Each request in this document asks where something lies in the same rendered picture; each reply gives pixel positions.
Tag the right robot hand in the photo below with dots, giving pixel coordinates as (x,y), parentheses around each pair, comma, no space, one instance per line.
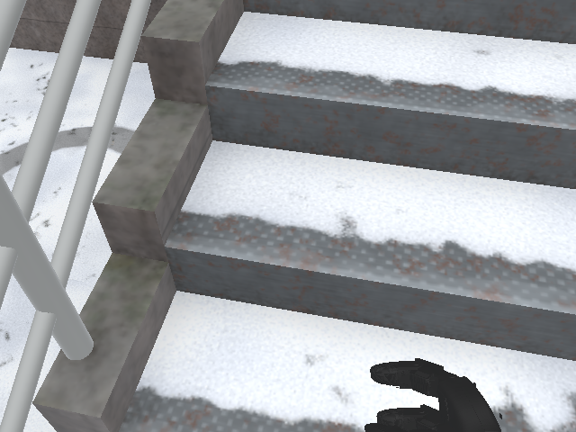
(462,408)

